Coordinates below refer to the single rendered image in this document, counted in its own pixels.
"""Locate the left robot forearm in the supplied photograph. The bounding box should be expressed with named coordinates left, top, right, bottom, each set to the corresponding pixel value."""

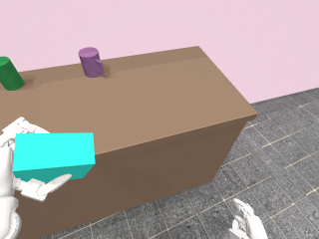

left=0, top=196, right=22, bottom=239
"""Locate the right robot hand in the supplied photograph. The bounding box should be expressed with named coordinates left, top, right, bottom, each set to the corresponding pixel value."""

left=229, top=198, right=268, bottom=239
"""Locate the sponge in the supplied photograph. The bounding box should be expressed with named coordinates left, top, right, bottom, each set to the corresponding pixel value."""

left=12, top=132, right=96, bottom=183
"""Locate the left robot hand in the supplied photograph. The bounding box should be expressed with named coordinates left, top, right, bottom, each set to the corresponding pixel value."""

left=0, top=117, right=73, bottom=202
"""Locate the table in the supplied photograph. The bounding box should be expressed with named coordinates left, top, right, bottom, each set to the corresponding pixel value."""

left=0, top=46, right=258, bottom=239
